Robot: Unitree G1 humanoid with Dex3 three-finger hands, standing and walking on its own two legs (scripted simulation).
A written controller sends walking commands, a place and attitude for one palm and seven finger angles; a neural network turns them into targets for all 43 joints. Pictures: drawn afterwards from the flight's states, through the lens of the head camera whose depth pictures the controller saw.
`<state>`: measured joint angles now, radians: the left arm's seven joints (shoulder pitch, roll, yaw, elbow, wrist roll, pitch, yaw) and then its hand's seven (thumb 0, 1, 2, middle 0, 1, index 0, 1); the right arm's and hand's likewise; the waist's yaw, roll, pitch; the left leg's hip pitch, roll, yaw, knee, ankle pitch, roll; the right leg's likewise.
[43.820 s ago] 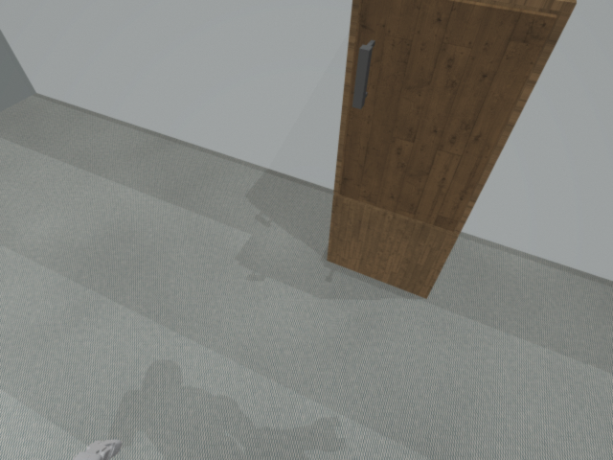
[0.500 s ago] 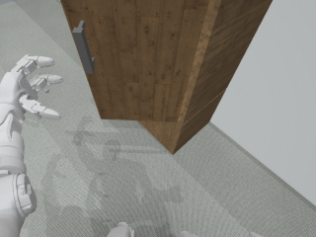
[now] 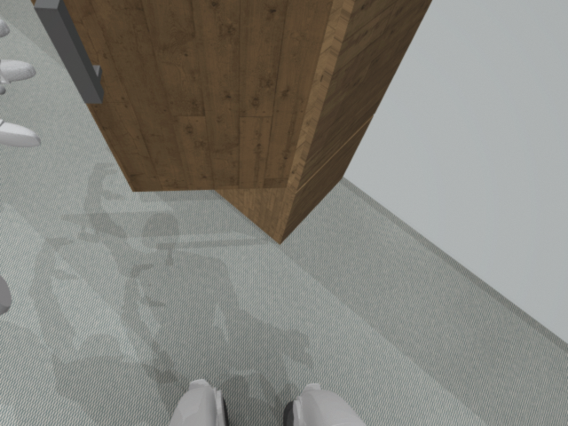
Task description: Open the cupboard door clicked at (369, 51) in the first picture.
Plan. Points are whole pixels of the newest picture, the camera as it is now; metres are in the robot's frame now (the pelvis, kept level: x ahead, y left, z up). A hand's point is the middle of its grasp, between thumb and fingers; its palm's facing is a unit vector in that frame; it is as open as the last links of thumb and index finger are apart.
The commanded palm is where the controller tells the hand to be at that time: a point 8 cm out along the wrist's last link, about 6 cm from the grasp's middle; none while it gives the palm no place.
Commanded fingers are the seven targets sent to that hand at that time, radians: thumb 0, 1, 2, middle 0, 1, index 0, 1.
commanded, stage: move the hooked fingers beside the handle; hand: left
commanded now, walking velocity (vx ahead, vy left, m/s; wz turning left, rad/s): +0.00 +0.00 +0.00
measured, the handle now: (77, 45) +0.60 +0.23 +0.11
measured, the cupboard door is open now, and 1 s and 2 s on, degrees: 46 46 46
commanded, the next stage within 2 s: slide the fingers in behind the handle in 1.02 s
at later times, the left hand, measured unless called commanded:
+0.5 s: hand (9, 68) +0.55 +0.30 +0.12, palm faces +0.01 -1.00 +0.00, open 14.0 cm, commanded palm +0.54 +0.33 +0.11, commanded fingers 0.00 -0.50 0.30 -0.30 -1.20 -0.30 -1.20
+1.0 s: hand (8, 72) +0.55 +0.30 +0.11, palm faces +0.02 -1.00 +0.00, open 14.0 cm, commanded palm +0.54 +0.33 +0.11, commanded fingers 0.00 -0.50 0.30 -0.30 -1.20 -0.30 -1.20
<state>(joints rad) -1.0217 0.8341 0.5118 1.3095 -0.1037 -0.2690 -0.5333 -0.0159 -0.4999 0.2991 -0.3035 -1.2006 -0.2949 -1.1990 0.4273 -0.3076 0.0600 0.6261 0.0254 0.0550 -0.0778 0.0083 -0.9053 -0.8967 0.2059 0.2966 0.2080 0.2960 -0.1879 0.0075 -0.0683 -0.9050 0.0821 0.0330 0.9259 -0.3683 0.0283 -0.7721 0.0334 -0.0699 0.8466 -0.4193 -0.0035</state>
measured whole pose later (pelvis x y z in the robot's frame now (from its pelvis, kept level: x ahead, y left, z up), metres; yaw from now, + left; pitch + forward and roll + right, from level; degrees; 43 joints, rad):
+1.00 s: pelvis +0.01 +0.01 -0.01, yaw -1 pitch +23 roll -6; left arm -1.11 0.88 0.51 1.32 -0.05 -0.24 -0.49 -0.02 -0.50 0.30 -0.30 -1.20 -0.29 -1.20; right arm 0.43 -0.29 0.08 0.59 0.00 0.10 -0.05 0.00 -0.91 -0.90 0.21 0.30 0.21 0.30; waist -0.23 0.02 -0.08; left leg -0.99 0.09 0.02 0.98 -0.41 0.04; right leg -0.83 0.04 -0.08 0.85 -0.43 0.01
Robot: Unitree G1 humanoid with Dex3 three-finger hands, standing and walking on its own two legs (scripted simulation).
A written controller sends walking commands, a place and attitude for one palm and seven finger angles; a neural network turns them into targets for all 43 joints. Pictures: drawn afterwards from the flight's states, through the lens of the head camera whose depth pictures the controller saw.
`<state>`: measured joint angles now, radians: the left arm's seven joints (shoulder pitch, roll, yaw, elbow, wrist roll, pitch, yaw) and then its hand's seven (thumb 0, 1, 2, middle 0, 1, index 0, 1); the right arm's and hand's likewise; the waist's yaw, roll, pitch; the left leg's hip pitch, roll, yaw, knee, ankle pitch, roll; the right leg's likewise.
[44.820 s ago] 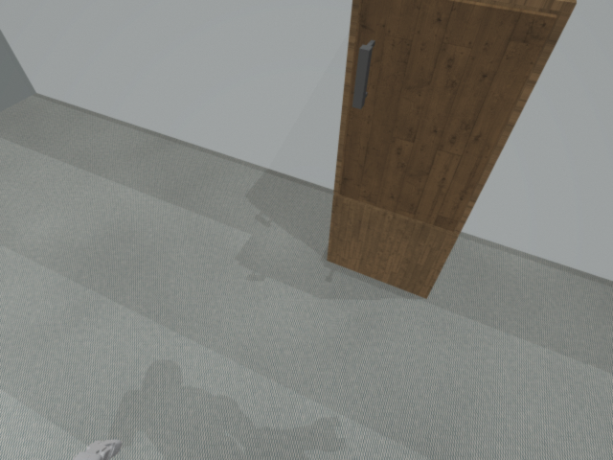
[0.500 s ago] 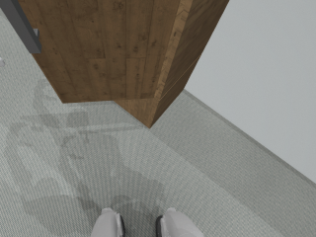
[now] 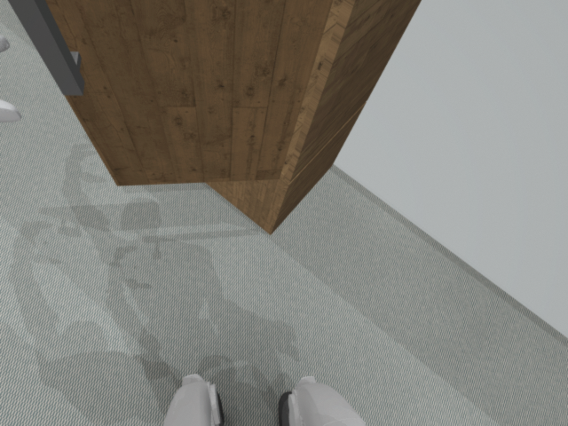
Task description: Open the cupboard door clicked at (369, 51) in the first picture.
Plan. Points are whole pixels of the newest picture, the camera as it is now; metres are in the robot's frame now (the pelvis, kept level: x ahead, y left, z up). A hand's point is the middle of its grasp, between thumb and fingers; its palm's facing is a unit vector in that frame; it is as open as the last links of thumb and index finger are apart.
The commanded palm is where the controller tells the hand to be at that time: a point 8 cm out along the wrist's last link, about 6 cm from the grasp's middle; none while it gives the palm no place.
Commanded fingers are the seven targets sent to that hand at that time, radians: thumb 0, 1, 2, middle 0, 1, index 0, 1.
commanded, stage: move the hooked fingers beside the handle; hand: left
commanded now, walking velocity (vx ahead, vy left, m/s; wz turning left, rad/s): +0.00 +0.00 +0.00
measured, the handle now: (52, 29) +0.58 +0.23 +0.12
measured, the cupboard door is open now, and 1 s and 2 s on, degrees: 46 46 46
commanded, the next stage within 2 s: slide the fingers in behind the handle in 0.02 s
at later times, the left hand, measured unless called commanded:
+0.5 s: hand (4, 60) +0.53 +0.26 +0.13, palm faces +0.02 -1.00 +0.00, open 14.0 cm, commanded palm +0.51 +0.30 +0.12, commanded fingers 0.00 -0.50 0.30 -0.30 -1.20 -0.30 -1.20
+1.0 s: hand (38, 62) +0.53 +0.23 +0.13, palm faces +0.02 -1.00 +0.00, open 14.0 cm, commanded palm +0.51 +0.26 +0.12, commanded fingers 0.00 -0.50 0.30 -0.30 -1.20 -0.30 -1.20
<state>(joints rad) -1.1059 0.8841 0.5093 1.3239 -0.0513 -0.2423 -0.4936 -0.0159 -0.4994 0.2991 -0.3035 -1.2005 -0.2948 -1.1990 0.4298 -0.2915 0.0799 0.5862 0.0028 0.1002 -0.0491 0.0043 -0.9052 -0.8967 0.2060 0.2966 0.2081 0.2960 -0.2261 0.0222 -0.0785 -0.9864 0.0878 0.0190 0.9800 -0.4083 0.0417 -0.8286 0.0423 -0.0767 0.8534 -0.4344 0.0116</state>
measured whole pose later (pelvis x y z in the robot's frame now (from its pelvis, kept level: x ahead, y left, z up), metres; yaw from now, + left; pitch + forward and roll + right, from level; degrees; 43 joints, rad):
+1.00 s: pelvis +0.00 -0.01 +0.00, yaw +1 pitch +21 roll -5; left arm -1.07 0.72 0.44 1.28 -0.07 -0.27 -0.37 -0.02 -0.50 0.30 -0.30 -1.20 -0.29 -1.20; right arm 0.44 -0.28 0.05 0.62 0.00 0.07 -0.02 0.01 -0.91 -0.90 0.21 0.30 0.21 0.30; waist -0.21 0.03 -0.09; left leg -0.94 0.09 0.02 0.95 -0.39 0.03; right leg -0.80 0.04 -0.08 0.86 -0.43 0.00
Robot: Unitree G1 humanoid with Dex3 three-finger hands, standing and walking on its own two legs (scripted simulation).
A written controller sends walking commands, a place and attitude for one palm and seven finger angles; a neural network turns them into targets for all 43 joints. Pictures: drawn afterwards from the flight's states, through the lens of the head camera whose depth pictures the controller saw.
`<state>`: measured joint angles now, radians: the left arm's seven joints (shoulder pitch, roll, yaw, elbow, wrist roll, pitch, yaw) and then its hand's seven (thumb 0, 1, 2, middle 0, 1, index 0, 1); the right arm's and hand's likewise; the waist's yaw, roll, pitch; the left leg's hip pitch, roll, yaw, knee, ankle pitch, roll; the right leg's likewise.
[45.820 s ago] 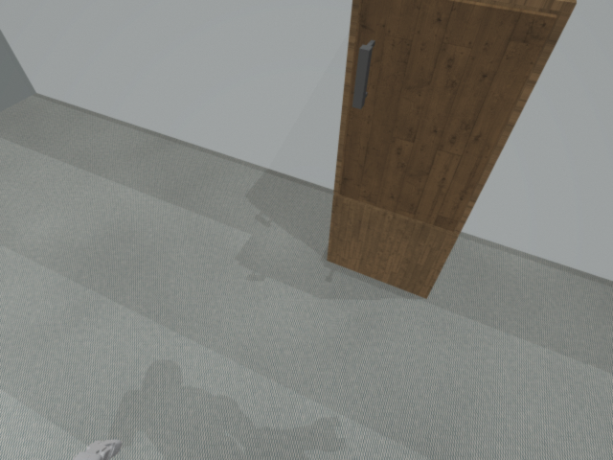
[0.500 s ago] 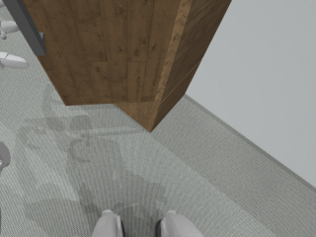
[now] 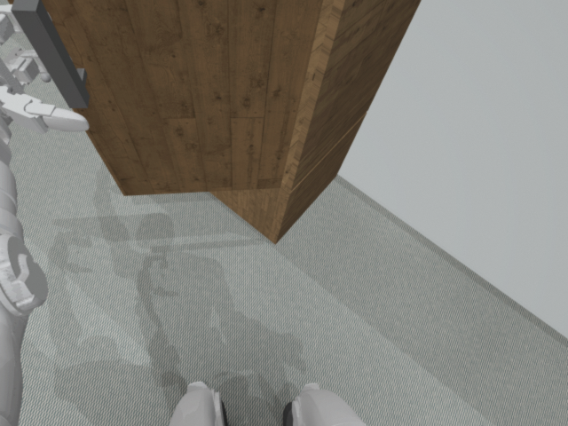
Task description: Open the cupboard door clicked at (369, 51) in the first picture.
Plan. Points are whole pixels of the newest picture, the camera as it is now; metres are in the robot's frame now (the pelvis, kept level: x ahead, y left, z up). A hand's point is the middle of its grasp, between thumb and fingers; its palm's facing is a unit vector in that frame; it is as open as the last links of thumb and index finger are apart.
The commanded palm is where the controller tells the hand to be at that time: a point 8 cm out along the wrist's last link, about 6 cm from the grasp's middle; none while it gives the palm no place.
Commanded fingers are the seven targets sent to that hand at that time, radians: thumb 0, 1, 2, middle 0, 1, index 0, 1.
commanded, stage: slide the fingers in behind the handle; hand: left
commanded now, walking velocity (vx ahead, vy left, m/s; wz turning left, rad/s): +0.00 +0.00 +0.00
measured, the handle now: (59, 48) +0.59 +0.23 +0.12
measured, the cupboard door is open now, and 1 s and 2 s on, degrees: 46 46 52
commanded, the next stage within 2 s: close the thumb around the handle in 0.72 s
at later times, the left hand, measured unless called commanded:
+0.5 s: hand (73, 76) +0.54 +0.21 +0.12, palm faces +0.03 -1.00 -0.01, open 14.0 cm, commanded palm +0.52 +0.25 +0.11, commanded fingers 0.00 -0.50 0.30 -0.30 -1.20 -0.30 -1.20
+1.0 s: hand (76, 75) +0.54 +0.21 +0.12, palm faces +0.02 -1.00 -0.01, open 13.2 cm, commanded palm +0.52 +0.25 +0.11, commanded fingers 0.00 0.06 0.54 -0.34 -1.26 -0.34 -1.26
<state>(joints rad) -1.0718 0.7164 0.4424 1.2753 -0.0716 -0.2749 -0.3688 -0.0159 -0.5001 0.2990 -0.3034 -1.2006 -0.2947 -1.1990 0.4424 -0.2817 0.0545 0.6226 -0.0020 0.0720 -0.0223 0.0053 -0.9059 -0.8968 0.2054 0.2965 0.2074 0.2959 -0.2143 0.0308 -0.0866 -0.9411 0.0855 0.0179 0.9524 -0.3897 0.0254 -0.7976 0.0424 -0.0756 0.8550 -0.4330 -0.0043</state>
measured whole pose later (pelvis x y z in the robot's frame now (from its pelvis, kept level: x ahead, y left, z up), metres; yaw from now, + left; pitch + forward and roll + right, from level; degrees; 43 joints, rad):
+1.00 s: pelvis +0.00 -0.01 +0.00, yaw +0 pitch +22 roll -4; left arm -1.07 0.66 0.42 1.27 -0.06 -0.29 -0.30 -0.02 -0.36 0.36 -0.31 -1.22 -0.30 -1.21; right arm 0.45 -0.28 0.04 0.63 -0.01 0.07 -0.01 0.01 -0.91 -0.90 0.20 0.30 0.21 0.30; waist -0.22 0.04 -0.09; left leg -0.93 0.08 0.02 0.94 -0.39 0.01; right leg -0.79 0.04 -0.07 0.86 -0.44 -0.01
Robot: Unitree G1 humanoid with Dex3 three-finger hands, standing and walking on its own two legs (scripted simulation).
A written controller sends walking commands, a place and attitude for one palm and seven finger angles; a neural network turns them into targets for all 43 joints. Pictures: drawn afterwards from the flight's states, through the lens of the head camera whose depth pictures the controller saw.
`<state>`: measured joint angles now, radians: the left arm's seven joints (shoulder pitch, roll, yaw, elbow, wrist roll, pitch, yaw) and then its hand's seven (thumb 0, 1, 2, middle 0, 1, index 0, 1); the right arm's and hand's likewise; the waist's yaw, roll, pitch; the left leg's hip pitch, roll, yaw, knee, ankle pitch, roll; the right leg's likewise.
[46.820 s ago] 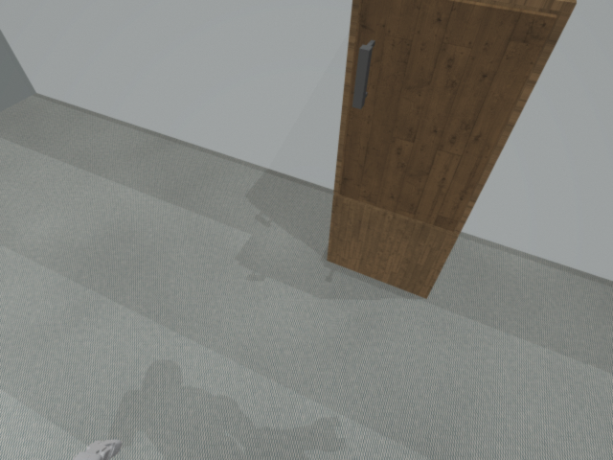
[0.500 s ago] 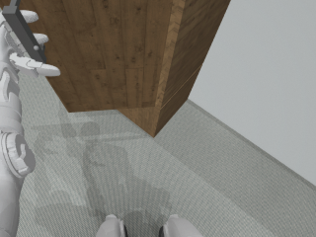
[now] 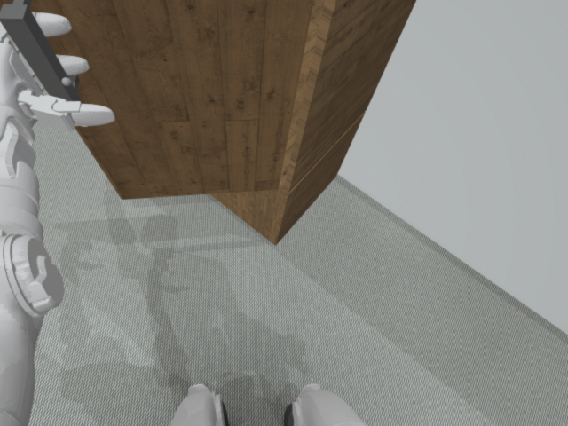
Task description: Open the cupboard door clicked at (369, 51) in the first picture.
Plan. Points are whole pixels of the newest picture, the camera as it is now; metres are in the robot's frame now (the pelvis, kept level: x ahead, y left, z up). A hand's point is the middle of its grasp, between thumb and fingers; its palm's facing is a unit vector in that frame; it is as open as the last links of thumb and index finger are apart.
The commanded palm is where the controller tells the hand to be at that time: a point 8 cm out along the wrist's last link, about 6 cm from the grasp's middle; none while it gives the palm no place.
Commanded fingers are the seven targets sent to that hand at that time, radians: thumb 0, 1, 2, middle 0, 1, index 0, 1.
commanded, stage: close the thumb around the handle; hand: left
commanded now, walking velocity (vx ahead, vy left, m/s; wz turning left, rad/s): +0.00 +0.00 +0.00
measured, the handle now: (49, 54) +0.59 +0.24 +0.12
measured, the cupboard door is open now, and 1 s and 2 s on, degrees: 46 52 54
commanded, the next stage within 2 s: pull the door open along its arc in 0.52 s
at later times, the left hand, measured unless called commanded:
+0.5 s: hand (65, 80) +0.54 +0.21 +0.12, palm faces +0.00 -1.00 +0.00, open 5.6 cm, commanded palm +0.52 +0.26 +0.11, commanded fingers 0.00 0.90 0.90 -0.40 -1.35 -0.40 -1.35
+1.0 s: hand (68, 105) +0.50 +0.21 +0.11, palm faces +0.01 -1.00 +0.00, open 5.8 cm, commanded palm +0.46 +0.25 +0.11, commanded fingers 0.00 0.90 0.90 -0.40 -1.35 -0.40 -1.35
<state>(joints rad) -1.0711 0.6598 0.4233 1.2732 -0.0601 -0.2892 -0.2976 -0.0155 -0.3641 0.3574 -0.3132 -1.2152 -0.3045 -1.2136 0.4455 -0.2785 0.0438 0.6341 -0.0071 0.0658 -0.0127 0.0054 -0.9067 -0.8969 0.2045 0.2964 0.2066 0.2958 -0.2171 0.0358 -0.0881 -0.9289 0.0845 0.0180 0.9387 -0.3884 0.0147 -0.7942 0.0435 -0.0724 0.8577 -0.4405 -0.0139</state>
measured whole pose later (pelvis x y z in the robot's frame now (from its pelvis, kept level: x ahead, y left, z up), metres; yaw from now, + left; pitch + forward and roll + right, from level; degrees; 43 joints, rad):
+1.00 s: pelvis +0.01 +0.01 +0.01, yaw -1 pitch +19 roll -3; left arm -0.77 0.52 0.43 1.00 -0.14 -0.28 -0.29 0.00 0.72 0.77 -0.37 -1.35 -0.36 -1.35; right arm 0.46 -0.27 0.02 0.60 0.01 0.10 0.01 0.01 -0.91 -0.90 0.20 0.30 0.21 0.30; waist -0.17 0.04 -0.13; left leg -0.82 0.08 0.06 0.89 -0.40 0.02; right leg -0.70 0.04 -0.03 0.81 -0.44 0.00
